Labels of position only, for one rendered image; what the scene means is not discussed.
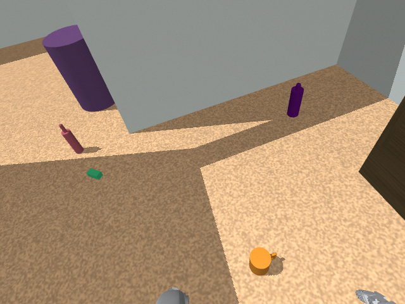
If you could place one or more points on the right robot hand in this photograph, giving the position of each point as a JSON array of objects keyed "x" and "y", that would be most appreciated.
[{"x": 369, "y": 297}]

